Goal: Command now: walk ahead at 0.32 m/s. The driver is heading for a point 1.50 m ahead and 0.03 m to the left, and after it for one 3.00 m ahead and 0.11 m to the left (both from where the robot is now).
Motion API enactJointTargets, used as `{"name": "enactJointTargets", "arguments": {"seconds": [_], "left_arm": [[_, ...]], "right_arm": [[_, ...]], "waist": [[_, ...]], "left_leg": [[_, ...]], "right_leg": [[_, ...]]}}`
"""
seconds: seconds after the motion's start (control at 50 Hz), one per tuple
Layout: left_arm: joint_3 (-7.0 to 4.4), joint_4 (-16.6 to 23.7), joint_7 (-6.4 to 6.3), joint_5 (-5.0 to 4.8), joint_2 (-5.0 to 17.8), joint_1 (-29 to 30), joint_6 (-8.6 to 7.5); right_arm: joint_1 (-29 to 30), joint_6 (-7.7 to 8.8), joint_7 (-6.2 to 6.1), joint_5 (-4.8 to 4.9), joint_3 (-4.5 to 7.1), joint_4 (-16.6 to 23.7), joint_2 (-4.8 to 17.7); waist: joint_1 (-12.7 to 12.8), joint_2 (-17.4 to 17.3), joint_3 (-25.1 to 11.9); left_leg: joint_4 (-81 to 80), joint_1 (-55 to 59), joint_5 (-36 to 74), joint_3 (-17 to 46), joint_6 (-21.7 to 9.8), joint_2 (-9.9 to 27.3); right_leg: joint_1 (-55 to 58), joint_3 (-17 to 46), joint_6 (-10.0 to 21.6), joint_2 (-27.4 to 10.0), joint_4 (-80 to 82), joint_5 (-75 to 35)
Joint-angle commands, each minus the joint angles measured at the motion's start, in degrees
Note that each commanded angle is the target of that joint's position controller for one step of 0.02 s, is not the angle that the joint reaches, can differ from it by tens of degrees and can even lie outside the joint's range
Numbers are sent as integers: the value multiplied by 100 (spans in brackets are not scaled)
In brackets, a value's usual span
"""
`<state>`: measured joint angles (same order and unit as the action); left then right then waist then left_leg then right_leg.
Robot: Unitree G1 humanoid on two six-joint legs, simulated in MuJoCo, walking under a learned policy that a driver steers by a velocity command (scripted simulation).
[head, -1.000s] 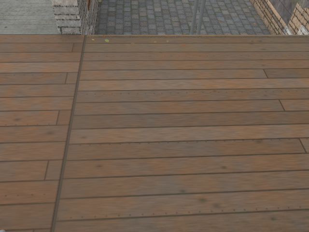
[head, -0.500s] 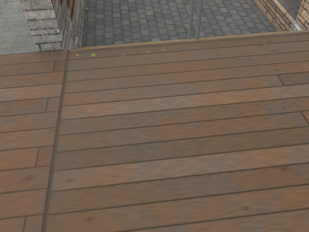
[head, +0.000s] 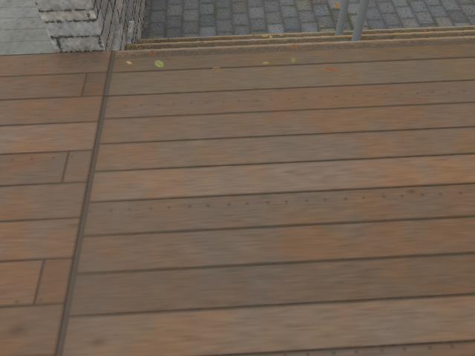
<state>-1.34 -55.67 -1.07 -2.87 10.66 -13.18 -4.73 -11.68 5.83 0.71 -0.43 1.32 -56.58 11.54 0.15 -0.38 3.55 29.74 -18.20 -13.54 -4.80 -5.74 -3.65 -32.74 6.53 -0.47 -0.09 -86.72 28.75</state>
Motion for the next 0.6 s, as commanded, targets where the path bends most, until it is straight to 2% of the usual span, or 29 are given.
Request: {"name": "enactJointTargets", "arguments": {"seconds": [0.02, 0.04, 0.06, 0.08, 0.1, 0.14, 0.16, 0.18, 0.2, 0.22, 0.24, 0.26, 0.28, 0.3, 0.32, 0.34, 0.36, 0.38, 0.42, 0.44, 0.46, 0.48, 0.5, 0.52, 0.54, 0.56, 0.58, 0.6], "left_arm": [[-17, 586, -18, 112, 46, -20, 16], [-13, 581, 22, 136, 80, 79, -83], [-38, 495, 54, 157, 184, 226, -148], [-77, 458, 77, 172, 268, 294, -152], [-81, 451, 82, 205, 303, 361, -124], [-102, 523, 92, 291, 406, 717, -90], [-148, 464, 95, 369, 521, 642, -77], [-220, 327, 100, 458, 707, 358, -47], [-309, 251, 90, 516, 1052, 83, -22], [-279, 277, 62, 639, 1196, -47, 9], [-131, 203, 118, 558, 705, -174, 25], [-72, 294, 183, 434, 609, 92, 41], [-79, 405, 204, 374, 686, 544, 73], [-63, 499, 188, 359, 712, 951, 116], [-67, 585, 141, 361, 739, 1280, 164], [-115, 603, 122, 423, 858, 1488, 250], [-145, 622, 92, 461, 895, 1495, 308], [-147, 605, 59, 460, 863, 1422, 337], [-121, 582, -20, 378, 779, 1374, 350], [-116, 558, -47, 331, 759, 1388, 366], [-102, 511, -65, 290, 722, 1338, 385], [-82, 441, -64, 291, 648, 1216, 388], [-90, 390, -54, 313, 665, 1128, 387], [-140, 433, -68, 299, 737, 1058, 411], [-149, 398, -95, 332, 780, 1129, 407], [-149, 370, -103, 313, 708, 1061, 411], [-140, 305, -114, 306, 617, 966, 411], [-149, 250, -114, 311, 619, 872, 406]], "right_arm": [[230, 73, -107, 6, 38, 297, 619], [349, 54, -166, 5, 81, 350, 720], [173, 59, -215, 22, 164, 329, 954], [37, 57, -244, 71, 208, 240, 1077], [-23, 33, -257, 158, 221, 174, 1095], [-96, -7, -256, 272, 210, 40, 907], [-84, -37, -251, 263, 199, -9, 832], [-87, -72, -240, 203, 180, -37, 726], [-176, -109, -229, 113, 196, -9, 734], [-1043, -126, -178, 73, 57, -192, 240], [-1382, -199, -108, 129, -26, -329, 110], [-1121, -265, -62, 186, 68, -262, 553], [-684, -371, -104, 188, 128, -162, 735], [-456, -496, -173, 150, 155, -130, 707], [-307, -623, -251, 85, 190, -95, 747], [-353, -697, -302, 60, 150, -95, 548], [-357, -727, -346, 51, 126, -132, 438], [-360, -736, -371, 53, 124, -168, 409], [-353, -745, -382, 80, 145, -240, 442], [-338, -749, -369, 56, 145, -273, 422], [-258, -751, -349, 4, 145, -272, 419], [-189, -753, -331, -83, 150, -251, 478], [-116, -749, -317, -127, 155, -189, 601], [-15, -718, -312, -68, 242, -225, 945], [110, -641, -309, -29, 218, -202, 800], [164, -561, -324, -51, 174, -226, 647], [231, -502, -330, -46, 169, -233, 632], [281, -449, -327, -40, 168, -224, 627]], "waist": [[363, -131, -274], [304, -361, -348], [169, -580, -606], [167, -610, -834], [166, -541, -971], [160, -338, -887], [259, -350, -919], [413, -360, -1021], [478, 32, -1207], [187, 991, -1943], [232, 1494, -2654], [224, 974, -2350], [150, 535, -1864], [4, 246, -1374], [-134, 251, -1108], [-271, 496, -922], [-253, 693, -905], [-235, 752, -1004], [-278, 742, -1184], [-326, 733, -1166], [-335, 700, -1081], [-325, 617, -976], [-260, 490, -745], [-50, -93, -416], [-84, -177, -287], [-45, -280, -321], [11, -362, -330], [35, -378, -349]], "left_leg": [[-1276, -366, 4686, 1241, -868, 1596], [-1280, -726, 4740, 741, -707, 1172], [-1197, -598, 4704, 588, -621, 1002], [-1106, -213, 4718, 584, -595, 1033], [-1010, 143, 4560, 628, -541, 1094], [-773, 470, 4117, 711, -325, 1132], [-505, 605, 4039, 722, -204, 1091], [-53, 702, 4042, 654, -61, 953], [755, 537, 3222, 426, 199, 604], [2315, -392, 437, 412, 544, 184], [3482, -743, -2363, 839, 737, 51], [3737, -1067, -2666, 1151, 755, 212], [3727, -1231, -2473, 1098, 769, 381], [3333, -1173, -2263, 970, 799, 515], [2852, -771, -1997, 895, 818, 617], [2234, -368, -1796, 728, 829, 575], [1839, -75, -1624, 576, 839, 471], [1530, 133, -1358, 548, 828, 444], [843, 550, -543, 528, 766, 454], [434, 800, -107, 470, 708, 424], [107, 972, 102, 432, 637, 398], [-109, 1108, 167, 521, 558, 515], [-354, 1046, -63, 694, 430, 742], [-499, 213, -1044, 787, 285, 729], [-746, -194, -1330, 851, 279, 729], [-866, -323, -1322, 863, 321, 753], [-933, -375, -1131, 880, 372, 752], [-959, -349, -964, 903, 397, 763]], "right_leg": [[0, -354, -174, -540, 2879, -1004], [781, -603, -227, -305, 4061, -1845], [1268, -768, -255, -22, 4616, -2580], [1434, -791, -247, 122, 4999, -3046], [1495, -755, -184, 162, 5333, -3350], [1668, -696, 77, 169, 5908, -4025], [1895, -676, 236, 202, 6012, -4178], [2285, -627, 383, 206, 6020, -4420], [2883, -229, 543, -221, 5971, -6528], [4206, 913, 1581, -1490, 5586, -8953], [4653, 1757, 2302, -2224, 5653, -9060], [4197, 1718, 2182, -2047, 5859, -7800], [3580, 1481, 1917, -1817, 6054, -6449], [2736, 1277, 1726, -1647, 6337, -5284], [1941, 1089, 1512, -1440, 6642, -4301], [1424, 885, 1305, -1175, 6864, -3418], [1204, 761, 1247, -1014, 7009, -2987], [1217, 703, 1223, -948, 7065, -2625], [1182, 652, 1140, -924, 7104, -1893], [1076, 599, 1035, -853, 7109, -1390], [948, 575, 869, -744, 7160, -696], [811, 553, 651, -656, 7204, -69], [694, 482, 463, -550, 7111, 172], [987, 95, 330, -249, 7052, -10], [1413, -36, 253, -171, 6773, -425], [1677, -138, 262, -92, 6553, -835], [1876, -197, 296, -77, 6409, -1180], [1964, -277, 324, -45, 6281, -1495]]}}
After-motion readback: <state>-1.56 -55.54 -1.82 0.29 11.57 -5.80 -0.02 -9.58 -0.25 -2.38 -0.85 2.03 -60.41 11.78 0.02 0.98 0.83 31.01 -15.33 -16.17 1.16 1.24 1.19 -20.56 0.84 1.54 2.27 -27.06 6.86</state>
